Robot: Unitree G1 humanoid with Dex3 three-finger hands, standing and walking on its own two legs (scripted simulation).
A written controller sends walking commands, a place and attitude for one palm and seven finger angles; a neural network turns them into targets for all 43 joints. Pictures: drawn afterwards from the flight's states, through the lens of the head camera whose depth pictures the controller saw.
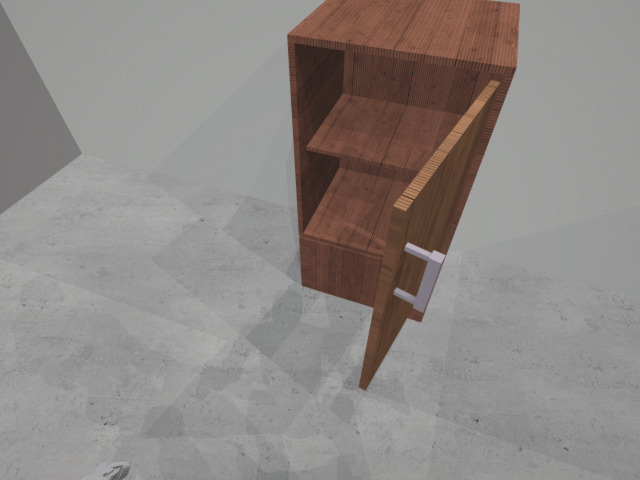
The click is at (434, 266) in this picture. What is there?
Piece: cupboard door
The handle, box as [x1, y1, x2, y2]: [393, 243, 445, 312]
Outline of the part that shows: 407,243 404,250 427,260 427,265 417,295 415,297 396,287 393,293 412,303 414,308 422,312 428,301 445,255 434,250 431,253 410,243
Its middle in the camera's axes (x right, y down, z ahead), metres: +0.16 +0.07 +0.63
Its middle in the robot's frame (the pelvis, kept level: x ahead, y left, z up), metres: +0.43 -0.13 -0.03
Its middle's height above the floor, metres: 0.74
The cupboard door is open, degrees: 77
